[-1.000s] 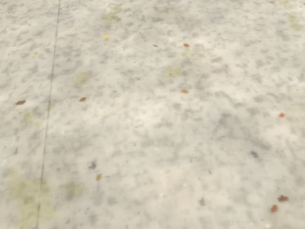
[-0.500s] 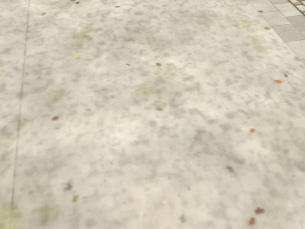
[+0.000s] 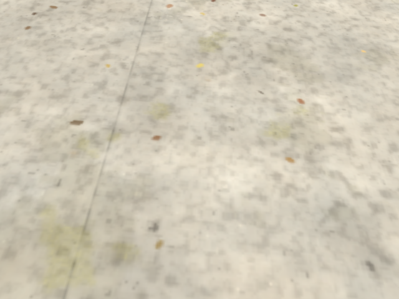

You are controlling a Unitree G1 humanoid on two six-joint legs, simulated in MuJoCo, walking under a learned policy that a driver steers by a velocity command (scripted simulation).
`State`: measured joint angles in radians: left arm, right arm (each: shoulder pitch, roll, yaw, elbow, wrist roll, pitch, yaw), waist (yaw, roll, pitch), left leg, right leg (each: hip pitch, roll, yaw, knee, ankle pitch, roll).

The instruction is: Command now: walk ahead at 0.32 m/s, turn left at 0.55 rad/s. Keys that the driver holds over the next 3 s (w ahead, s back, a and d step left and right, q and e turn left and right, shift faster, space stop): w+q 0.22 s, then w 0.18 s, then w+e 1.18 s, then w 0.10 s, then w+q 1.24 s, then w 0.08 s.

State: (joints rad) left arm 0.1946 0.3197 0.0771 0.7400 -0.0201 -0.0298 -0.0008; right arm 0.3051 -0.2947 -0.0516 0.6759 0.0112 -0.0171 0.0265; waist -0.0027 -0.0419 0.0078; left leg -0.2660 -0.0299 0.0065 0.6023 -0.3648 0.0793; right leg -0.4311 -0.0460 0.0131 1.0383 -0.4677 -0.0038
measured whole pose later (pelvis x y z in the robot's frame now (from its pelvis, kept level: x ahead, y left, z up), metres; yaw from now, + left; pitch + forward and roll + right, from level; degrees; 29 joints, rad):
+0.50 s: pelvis +0.25 -0.01 +0.00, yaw +12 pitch +2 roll -2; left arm 0.12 0.28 0.06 0.73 -0.01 -0.11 -0.04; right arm 0.39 -0.29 -0.04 0.76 0.03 -0.04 -0.02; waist -0.03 0.03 0.03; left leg -0.28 -0.04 -0.13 1.14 -0.44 0.03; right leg -0.37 0.07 -0.02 0.50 -0.17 -0.05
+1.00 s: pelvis +0.51 +0.09 +0.01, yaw -2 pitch +1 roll +0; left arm 0.31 0.32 0.07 0.74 -0.03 -0.03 0.00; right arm 0.22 -0.26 -0.05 0.69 -0.01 -0.09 0.01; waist 0.00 -0.05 0.02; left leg -0.26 0.00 0.05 0.44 -0.19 0.02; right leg -0.48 -0.03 0.06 1.15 -0.34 0.00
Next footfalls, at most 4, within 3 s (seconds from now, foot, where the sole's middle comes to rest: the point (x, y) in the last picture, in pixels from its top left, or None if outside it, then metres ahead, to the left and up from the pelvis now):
0.40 right None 0.37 -0.09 -0.77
0.84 left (133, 272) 0.58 0.20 -0.77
1.34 right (216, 209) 0.83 -0.09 -0.77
1.84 left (194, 143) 1.17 0.00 -0.77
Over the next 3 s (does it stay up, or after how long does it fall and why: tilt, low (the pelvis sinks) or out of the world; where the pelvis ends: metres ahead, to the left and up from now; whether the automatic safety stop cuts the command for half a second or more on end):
stays up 1.57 -0.11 0.00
